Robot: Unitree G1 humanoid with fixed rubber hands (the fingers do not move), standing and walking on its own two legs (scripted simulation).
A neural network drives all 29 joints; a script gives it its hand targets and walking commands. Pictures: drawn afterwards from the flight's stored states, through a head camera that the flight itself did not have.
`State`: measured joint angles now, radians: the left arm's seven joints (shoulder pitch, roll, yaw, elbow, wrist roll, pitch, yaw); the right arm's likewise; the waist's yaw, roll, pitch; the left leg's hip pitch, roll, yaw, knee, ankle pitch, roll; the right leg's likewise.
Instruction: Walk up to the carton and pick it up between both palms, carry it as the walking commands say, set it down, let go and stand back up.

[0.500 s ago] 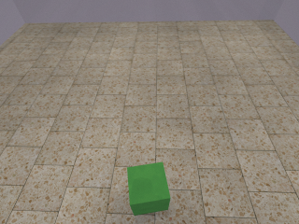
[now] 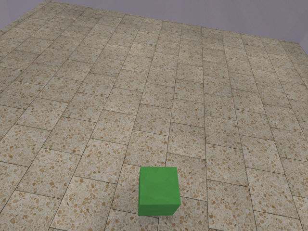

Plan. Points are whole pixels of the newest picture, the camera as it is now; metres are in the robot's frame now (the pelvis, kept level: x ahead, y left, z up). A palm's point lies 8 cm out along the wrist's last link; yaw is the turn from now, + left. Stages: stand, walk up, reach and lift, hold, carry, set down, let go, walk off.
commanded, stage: walk up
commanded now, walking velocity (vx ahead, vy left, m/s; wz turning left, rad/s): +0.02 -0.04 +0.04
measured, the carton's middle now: (157, 191) +0.43 -0.06 -0.66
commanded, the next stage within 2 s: none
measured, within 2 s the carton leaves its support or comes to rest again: neither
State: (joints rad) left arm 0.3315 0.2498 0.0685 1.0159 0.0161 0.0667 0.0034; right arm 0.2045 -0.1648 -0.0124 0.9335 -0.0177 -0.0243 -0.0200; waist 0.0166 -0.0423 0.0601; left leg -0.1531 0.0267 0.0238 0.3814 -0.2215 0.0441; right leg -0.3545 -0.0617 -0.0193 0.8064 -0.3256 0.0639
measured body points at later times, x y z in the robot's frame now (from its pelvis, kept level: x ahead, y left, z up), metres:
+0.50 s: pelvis -0.01 -0.03 -0.01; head +0.00 -0.03 +0.44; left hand -0.01 +0.21 -0.17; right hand -0.01 -0.28 -0.16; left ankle -0.01 +0.08 -0.75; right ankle -0.02 -0.15 -0.75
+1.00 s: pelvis +0.00 -0.07 -0.01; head +0.01 -0.07 +0.44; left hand -0.01 +0.16 -0.17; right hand +0.01 -0.30 -0.17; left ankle -0.01 +0.08 -0.75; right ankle -0.02 -0.15 -0.75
